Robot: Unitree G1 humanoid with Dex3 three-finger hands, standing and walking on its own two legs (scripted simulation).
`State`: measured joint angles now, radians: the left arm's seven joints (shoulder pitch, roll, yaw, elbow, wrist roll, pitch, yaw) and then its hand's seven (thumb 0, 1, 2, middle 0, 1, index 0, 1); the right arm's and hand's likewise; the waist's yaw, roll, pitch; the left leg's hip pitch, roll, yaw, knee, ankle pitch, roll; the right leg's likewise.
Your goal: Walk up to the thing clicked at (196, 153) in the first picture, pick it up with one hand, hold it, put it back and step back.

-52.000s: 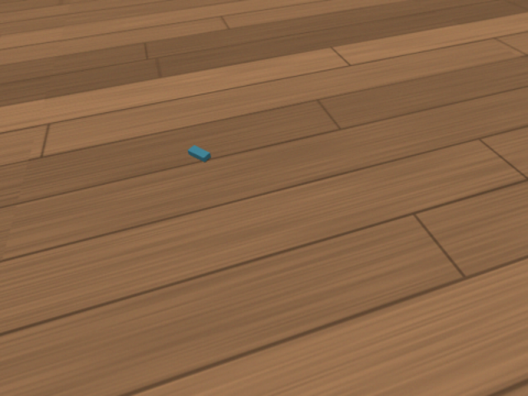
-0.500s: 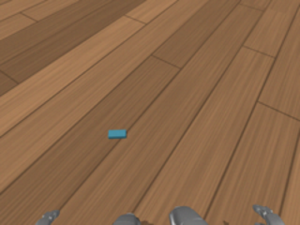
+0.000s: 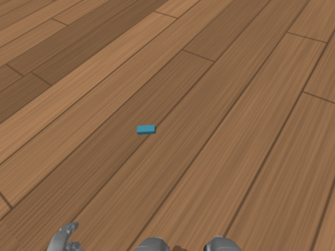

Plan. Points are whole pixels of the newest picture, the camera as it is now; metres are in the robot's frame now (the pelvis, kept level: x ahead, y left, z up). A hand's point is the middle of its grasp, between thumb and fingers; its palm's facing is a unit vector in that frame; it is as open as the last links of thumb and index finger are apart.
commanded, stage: step back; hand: left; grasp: from above
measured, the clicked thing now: (146, 129) +0.91 +0.28 -0.74
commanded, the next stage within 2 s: stand in 1.56 s
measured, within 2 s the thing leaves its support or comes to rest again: neither
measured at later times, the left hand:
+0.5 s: hand out of the picture -0.12 +0.26 -0.14, palm faces -0.03 -0.90 -0.43, open 7.4 cm
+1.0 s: hand out of the picture -0.15 +0.27 -0.14, palm faces +0.03 -0.92 -0.40, open 7.4 cm
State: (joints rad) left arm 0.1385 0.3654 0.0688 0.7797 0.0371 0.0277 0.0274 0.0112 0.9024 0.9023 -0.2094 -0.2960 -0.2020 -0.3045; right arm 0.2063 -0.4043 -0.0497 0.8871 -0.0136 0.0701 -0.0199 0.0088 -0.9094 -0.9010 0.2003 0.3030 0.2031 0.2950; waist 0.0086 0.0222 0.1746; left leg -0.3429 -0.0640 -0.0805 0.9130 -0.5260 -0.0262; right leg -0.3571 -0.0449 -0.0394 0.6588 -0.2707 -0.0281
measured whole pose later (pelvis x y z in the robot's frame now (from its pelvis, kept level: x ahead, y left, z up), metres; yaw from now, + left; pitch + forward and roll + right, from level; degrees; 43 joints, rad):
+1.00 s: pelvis -0.21 +0.00 +0.00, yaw +1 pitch -3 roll +0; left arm 0.22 0.38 0.07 1.01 0.04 -0.04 -0.02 0.01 0.91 0.90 -0.21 -0.30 -0.20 -0.30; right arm 0.22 -0.36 -0.05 1.00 -0.03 0.02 0.01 0.01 -0.91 -0.90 0.20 0.30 0.21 0.30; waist 0.01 0.03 0.05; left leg -0.29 0.01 -0.08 0.78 -0.49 0.00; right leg -0.27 0.02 -0.03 0.62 -0.29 -0.03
